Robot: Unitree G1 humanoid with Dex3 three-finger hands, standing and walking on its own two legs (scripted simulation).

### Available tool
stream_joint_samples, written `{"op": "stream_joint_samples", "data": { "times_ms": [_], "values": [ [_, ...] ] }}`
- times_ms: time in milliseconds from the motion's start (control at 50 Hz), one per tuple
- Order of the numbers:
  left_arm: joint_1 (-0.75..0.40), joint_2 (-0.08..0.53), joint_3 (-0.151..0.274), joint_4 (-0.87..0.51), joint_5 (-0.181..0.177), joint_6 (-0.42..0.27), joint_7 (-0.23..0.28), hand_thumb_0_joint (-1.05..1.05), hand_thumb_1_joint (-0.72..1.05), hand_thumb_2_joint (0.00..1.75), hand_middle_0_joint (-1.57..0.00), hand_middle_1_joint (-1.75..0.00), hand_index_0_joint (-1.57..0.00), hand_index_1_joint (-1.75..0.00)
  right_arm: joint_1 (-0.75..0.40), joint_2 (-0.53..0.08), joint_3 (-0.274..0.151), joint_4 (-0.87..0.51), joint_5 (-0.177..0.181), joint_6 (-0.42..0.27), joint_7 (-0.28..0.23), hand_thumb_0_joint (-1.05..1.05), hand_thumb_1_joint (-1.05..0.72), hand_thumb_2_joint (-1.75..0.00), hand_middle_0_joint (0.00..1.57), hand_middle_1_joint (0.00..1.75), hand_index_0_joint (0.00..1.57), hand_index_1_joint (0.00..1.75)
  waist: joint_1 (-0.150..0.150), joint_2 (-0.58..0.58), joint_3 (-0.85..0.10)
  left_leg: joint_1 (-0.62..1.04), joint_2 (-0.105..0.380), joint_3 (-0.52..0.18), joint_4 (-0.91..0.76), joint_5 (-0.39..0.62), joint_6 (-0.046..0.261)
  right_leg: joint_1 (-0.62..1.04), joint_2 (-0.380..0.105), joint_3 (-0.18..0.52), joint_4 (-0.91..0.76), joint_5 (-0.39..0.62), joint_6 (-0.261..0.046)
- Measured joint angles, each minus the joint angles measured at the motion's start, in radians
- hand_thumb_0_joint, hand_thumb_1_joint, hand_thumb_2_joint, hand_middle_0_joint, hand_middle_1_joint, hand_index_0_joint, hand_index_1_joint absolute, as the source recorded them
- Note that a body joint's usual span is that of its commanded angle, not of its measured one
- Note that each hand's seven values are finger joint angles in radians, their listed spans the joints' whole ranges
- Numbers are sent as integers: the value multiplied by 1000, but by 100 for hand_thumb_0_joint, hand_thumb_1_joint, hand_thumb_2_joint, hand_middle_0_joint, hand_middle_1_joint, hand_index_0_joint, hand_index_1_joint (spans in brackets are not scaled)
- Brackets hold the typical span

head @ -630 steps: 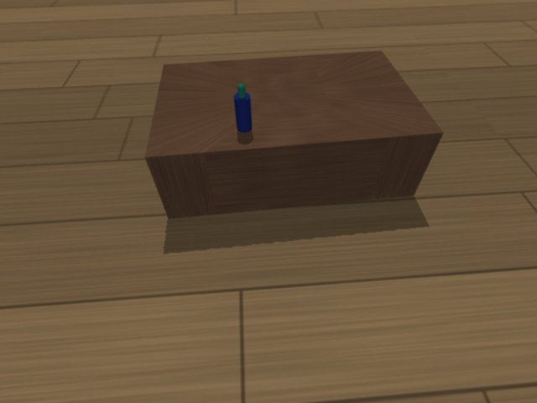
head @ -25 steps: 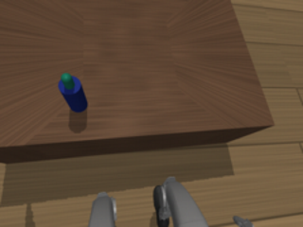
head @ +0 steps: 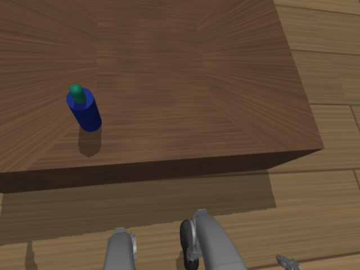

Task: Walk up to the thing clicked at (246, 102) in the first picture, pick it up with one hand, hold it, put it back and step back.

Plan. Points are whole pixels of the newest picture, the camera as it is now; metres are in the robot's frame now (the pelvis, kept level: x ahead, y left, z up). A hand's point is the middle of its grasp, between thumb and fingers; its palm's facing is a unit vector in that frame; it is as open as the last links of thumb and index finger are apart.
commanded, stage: go down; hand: left
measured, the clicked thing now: (84, 107) +0.54 +0.19 -0.17
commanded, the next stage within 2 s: approach in 2.00 s
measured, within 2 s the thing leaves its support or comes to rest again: neither
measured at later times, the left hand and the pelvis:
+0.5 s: hand out of the picture +0.49 +0.39 +0.09, palm faces +0.24 -0.97 -0.01, open 17.3 cm; pelvis +0.00 +0.00 +0.00, yaw +0 degrees
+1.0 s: hand out of the picture +0.49 +0.40 +0.09, palm faces +0.25 -0.97 -0.02, open 17.3 cm; pelvis +0.00 +0.00 +0.00, yaw +0 degrees
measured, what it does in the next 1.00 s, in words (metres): stands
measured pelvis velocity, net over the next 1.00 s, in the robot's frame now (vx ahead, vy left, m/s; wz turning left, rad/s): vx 0.00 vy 0.00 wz -0.01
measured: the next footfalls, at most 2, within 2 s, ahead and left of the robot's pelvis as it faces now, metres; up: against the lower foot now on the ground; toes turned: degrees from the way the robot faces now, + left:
none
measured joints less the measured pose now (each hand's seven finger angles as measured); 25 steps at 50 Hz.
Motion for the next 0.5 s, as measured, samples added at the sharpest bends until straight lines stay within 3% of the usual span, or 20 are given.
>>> {"op": "stream_joint_samples", "data": {
  "times_ms": [160,320,500],
  "values": [
    [-17,23,-14,31,2,6,-2,-1,-48,8,-6,-6,-4,-7,4,-2,4,-10,2,1,2,1,-90,-89,21,30,20,30,0,7,6,-9,0,1,3,4,2,-8,0,2,-1,6,1],
    [-23,9,-12,2,-2,9,4,-1,-50,7,-6,-5,-5,-6,7,4,7,-9,5,2,5,1,-89,-89,21,30,21,30,-2,1,11,-19,-1,2,10,3,2,-18,0,4,6,6,1],
    [-21,19,-5,18,14,16,25,-1,-50,8,-6,-6,-4,-7,16,4,7,-8,2,7,3,1,-89,-89,21,30,20,30,-8,5,0,-10,2,3,6,-2,4,-9,3,4,0,3,2]
  ]
}}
